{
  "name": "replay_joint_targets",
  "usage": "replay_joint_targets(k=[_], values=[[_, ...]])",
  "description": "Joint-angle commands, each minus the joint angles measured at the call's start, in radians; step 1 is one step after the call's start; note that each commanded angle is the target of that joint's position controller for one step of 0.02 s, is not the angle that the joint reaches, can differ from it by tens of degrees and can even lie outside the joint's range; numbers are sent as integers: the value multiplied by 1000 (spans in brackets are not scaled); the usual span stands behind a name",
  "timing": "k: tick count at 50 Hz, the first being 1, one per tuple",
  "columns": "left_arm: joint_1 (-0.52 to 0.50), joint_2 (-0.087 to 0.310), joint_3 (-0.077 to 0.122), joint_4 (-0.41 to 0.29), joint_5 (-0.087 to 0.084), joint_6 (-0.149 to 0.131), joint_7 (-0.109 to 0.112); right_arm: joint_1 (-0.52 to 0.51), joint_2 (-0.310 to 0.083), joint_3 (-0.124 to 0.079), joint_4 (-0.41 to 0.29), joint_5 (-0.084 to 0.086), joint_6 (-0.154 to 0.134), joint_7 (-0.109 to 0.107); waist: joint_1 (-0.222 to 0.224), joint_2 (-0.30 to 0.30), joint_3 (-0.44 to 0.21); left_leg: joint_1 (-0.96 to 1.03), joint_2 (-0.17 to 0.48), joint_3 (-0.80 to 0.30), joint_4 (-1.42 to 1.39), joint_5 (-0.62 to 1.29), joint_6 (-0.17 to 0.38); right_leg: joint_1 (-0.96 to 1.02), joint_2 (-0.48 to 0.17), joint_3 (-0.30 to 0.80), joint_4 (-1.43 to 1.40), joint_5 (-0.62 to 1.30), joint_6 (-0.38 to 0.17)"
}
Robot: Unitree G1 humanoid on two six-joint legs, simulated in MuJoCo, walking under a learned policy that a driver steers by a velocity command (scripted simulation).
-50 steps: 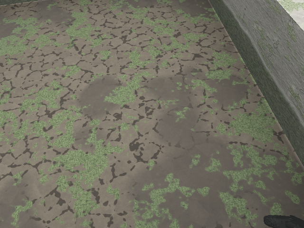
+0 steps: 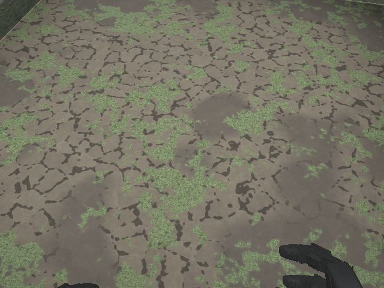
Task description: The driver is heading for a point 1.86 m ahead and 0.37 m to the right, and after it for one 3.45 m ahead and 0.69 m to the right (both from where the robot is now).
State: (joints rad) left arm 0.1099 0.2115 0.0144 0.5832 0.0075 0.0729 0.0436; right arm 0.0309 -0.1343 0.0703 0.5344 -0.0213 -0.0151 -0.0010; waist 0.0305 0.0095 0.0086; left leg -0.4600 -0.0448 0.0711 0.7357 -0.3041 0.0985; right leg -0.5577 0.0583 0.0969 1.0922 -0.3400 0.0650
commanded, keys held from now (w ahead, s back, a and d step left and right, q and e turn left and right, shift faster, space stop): w+e+shift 0.46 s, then w+shift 0.08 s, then w+q+shift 0.02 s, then q+shift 0.44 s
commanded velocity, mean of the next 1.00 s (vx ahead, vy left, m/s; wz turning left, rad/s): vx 0.75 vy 0.00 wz -0.27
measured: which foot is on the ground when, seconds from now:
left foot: down 0.00-0.56, up 0.58-0.86, down 0.88-1.00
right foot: up 0.00-0.06, down 0.08-0.90, up 0.92-1.00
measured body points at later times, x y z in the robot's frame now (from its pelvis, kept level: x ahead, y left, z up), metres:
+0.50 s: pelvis -0.04 +0.00 +0.00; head -0.03 -0.03 +0.45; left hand +0.25 +0.14 -0.05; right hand +0.09 -0.30 -0.07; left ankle +0.05 +0.06 -0.71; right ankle -0.01 -0.11 -0.70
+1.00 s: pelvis -0.04 -0.01 +0.01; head -0.03 +0.01 +0.46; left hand +0.22 +0.18 -0.06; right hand +0.01 -0.29 -0.08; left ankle -0.01 +0.08 -0.71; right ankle -0.02 -0.13 -0.67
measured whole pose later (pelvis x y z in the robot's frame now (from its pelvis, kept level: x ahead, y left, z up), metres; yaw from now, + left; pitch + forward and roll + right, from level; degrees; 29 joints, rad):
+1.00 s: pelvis -0.04 -0.01 +0.01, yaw -12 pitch +1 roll -1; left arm 0.12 0.27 0.03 0.58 0.01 0.03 0.00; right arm 0.29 -0.23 -0.03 0.62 -0.01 0.07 0.00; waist -0.05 -0.04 -0.03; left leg -0.34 -0.08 -0.11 0.65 -0.32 0.04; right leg -0.54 0.06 0.03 0.93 -0.45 0.03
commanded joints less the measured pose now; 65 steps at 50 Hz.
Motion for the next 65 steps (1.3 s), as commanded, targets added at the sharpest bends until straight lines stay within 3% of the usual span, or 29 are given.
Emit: replay_joint_targets(k=[1, 5, 6, 7, 10, 16, 19, 21, 24, 27, 28, 29, 31, 34, 38, 41, 43, 44, 45, 46, 50, 53, 56, 57, 60, 61, 63, 64, 65], values=[[-61, 55, 1, -87, 8, -2, -19, -25, -147, -51, -79, -11, -28, -4, -49, 110, -130, 98, 258, -219, -291, 281, -51, 150, -39, -20, -180, -21, -40], [16, 12, -17, -47, -5, -15, -41, -49, -141, -67, -80, -9, -5, -16, -11, 55, -140, 89, 208, -103, -234, 112, -94, 365, -48, -91, -421, 125, -134], [6, 45, -10, -38, -3, -15, -44, 6, -119, -68, -83, -16, 4, -20, -63, -49, -135, 60, 105, 9, -161, 103, -143, 419, -49, -59, -409, 335, -159], [-34, 83, 4, -58, -37, -12, -46, -7, -105, -63, -95, -18, 7, -17, -44, -128, -122, 56, 41, 78, -113, 78, -177, 349, -70, 65, -435, 325, -190], [-115, 92, -4, -105, -38, 3, -40, -117, -87, -63, -133, 3, 1, 9, -6, -132, -62, 189, 32, 45, -54, 132, -170, 112, -99, 208, -552, 275, -175], [-125, 63, -8, -116, -42, -2, -46, -57, -110, -82, -104, -15, 11, 3, -1, -2, -142, 379, 115, 54, -123, 134, -150, 54, -17, 148, -516, 201, -168], [-123, 114, 20, -118, -85, -24, -50, -10, -199, -119, -94, 0, 22, 4, -42, 91, -130, 484, 265, -64, -243, -103, -112, -112, 17, 60, -436, -32, -142], [-213, 98, 16, -141, -53, -19, -56, 31, -242, -134, -65, -5, 25, -12, -92, 160, -73, 352, 403, -134, -376, -274, -78, -122, -14, -38, -247, -27, -137], [-180, 85, 13, -138, -36, -11, -73, -22, -229, -123, -48, 0, 12, -27, -31, 109, -59, 146, 423, -63, -404, -297, -78, 31, -65, -90, -209, 9, -126], [99, 50, 5, -26, -18, -16, -78, -141, -130, -97, -67, 31, 24, -25, 95, -66, -84, -28, 225, 159, -139, -282, -144, 329, -31, -90, -383, 10, -172], [56, 93, 4, -48, -25, -9, -75, -154, -76, -70, -104, 35, 39, -13, 95, -303, 1, -63, 77, 218, 99, -257, -176, 170, -53, 83, -591, -211, -222], [-31, 139, 6, -110, -31, -6, -55, -205, -85, -68, -163, 34, 50, 1, 112, -479, 32, -212, 27, 74, 374, -292, -180, 76, -180, 444, -751, -405, -297], [-105, 144, -1, -163, 14, -4, -6, -180, -146, -93, -159, 27, 39, -1, 38, -261, -138, -362, 22, -127, 539, -193, -210, 296, -283, 524, -760, -262, -304], [-58, 91, -8, -141, 21, -53, 2, 5, -133, -83, -62, 18, 33, -37, -20, -75, -240, -225, 11, -195, 611, -108, -198, 299, -293, 336, -680, -56, -255], [-54, 73, -20, -114, 25, -84, -19, 11, -137, -85, -45, 26, 82, -12, -39, -73, -125, -21, 31, -116, 284, -129, -165, 154, -247, 120, -716, 28, -201], [51, 145, 15, -68, 33, -85, -34, 50, -154, -91, -14, 12, 105, 5, -4, -122, -72, 113, -17, -20, 63, -275, -110, 156, -243, 79, -709, -8, -211], [31, 157, 30, -62, 16, -70, -33, 118, -148, -92, 7, 21, 109, 20, -48, -111, -43, 212, -29, -1, -133, -92, -63, 125, -229, 60, -674, -121, -175], [35, 151, 39, -59, 15, -63, -30, 148, -149, -90, 9, 14, 104, 28, -61, -67, -26, 262, 2, -99, -243, -58, -42, 80, -193, 17, -601, -155, -126], [-15, 94, 28, -103, 8, -58, -31, 179, -222, -108, 0, 2, 94, 26, -69, 140, -10, 290, 186, -454, -350, -88, 31, -69, -81, -110, -357, -143, -45], [-153, 138, 34, -158, -7, -63, -31, 220, -334, -157, -1, 32, 82, 23, -137, 233, 56, 278, 276, -738, -419, 6, 106, -253, 27, -135, -318, -248, -16], [-144, 115, 30, -126, 11, -72, -41, 211, -299, -167, 8, 14, 65, -31, -51, 112, -45, 354, 222, -644, -342, 216, 142, -302, -10, -10, -22, -88, -23], [-119, 103, 24, -89, 22, -45, -47, 150, -273, -164, -14, 19, 63, -28, -23, 65, -98, 210, 133, -531, -308, 295, 107, -133, 6, -38, -14, 36, -23], [-147, 79, 5, -87, 19, -25, -57, 158, -299, -174, -8, 19, 73, -18, -54, 91, -95, 135, 77, -526, -305, 187, 83, 4, 53, -70, -166, 22, -39], [-164, 69, -2, -97, 0, -24, -61, 157, -312, -181, -7, 14, 80, -15, -67, 110, -83, 113, 61, -541, -317, 148, 75, 62, 71, -68, -250, -6, -39], [-21, 89, 1, -61, -19, -33, -45, 110, -338, -192, -28, 18, 96, -8, -25, 180, -75, 67, 58, -649, -332, 33, 34, 289, 54, -19, -536, 16, -59], [73, 110, 8, -31, -3, -38, -30, 105, -333, -188, -34, 26, 91, -10, 11, 132, -81, -17, 49, -626, -283, -105, -15, 450, -11, 9, -648, 125, -84], [94, 238, 26, -73, 15, -53, -16, 220, -230, -171, -36, 72, 91, -21, -20, -285, -154, -276, -163, -287, 197, -475, -120, 610, -422, 474, -752, 182, -159], [170, 208, 31, -35, 12, -61, -20, 172, -315, -194, -6, 26, 76, -35, 23, -189, -103, -293, -123, -311, 305, -369, -138, 523, -393, 486, -747, 365, -162], [132, 174, 18, -33, 3, -63, -26, 174, -309, -198, 9, 24, 79, -40, -32, -147, -90, -266, -111, -304, 387, -288, -150, 466, -354, 406, -727, 415, -159]])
